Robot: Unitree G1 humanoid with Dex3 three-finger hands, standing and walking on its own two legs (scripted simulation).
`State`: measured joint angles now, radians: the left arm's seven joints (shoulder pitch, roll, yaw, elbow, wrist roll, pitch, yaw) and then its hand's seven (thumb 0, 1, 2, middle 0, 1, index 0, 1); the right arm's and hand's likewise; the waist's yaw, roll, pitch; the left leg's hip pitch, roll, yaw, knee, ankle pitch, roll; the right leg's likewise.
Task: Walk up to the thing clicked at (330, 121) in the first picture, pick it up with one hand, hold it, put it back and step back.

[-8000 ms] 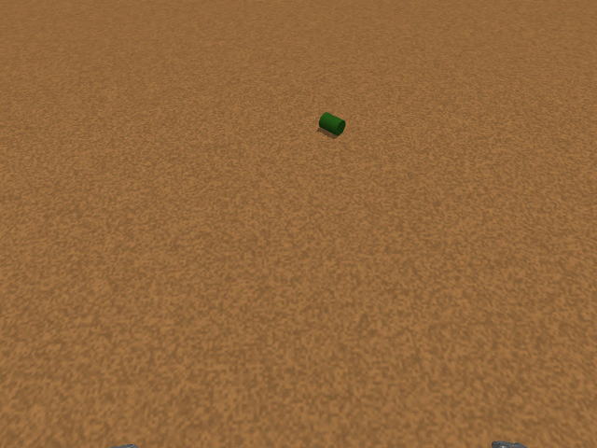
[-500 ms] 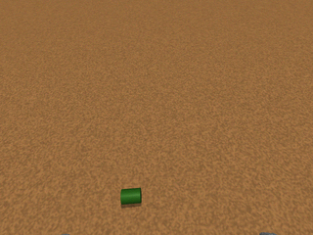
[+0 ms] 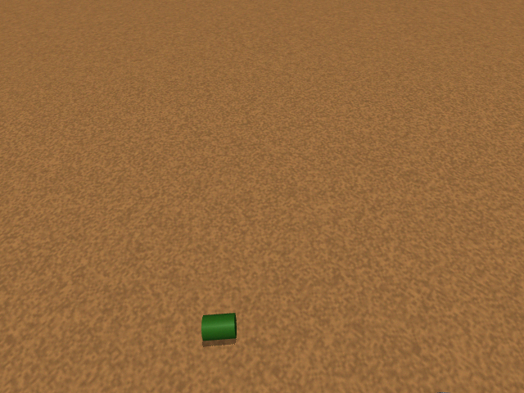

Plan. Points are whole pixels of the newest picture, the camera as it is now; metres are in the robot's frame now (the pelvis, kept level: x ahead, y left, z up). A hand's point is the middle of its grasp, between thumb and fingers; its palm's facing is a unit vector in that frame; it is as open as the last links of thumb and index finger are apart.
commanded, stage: stand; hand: left
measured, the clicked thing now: (219, 326) +0.42 +0.20 -0.74
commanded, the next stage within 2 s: walk up in 0.64 s
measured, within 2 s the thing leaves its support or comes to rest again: neither
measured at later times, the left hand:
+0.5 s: hand out of the picture +0.08 +0.26 -0.15, palm faces -0.03 -0.94 -0.35, open 7.4 cm
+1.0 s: hand out of the picture +0.08 +0.24 -0.16, palm faces -0.01 -0.94 -0.33, open 7.4 cm
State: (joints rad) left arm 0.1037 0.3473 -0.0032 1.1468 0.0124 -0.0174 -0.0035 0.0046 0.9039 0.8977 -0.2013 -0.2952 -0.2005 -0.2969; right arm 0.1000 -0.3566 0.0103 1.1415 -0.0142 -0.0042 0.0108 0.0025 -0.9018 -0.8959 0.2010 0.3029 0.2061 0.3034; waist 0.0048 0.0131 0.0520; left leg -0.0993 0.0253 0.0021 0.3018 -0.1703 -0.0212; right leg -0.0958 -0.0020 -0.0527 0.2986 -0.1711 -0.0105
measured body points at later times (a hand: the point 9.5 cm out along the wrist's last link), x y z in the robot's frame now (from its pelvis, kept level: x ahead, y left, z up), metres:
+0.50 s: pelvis +0.00 +0.00 +0.00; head +0.01 +0.00 +0.45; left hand +0.08 +0.30 -0.13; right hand +0.08 -0.30 -0.14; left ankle +0.00 +0.13 -0.75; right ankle +0.00 -0.11 -0.75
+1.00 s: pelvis +0.01 -0.02 -0.01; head +0.03 -0.02 +0.44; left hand +0.08 +0.29 -0.14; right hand +0.07 -0.35 -0.13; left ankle +0.00 +0.13 -0.75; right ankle +0.00 -0.11 -0.75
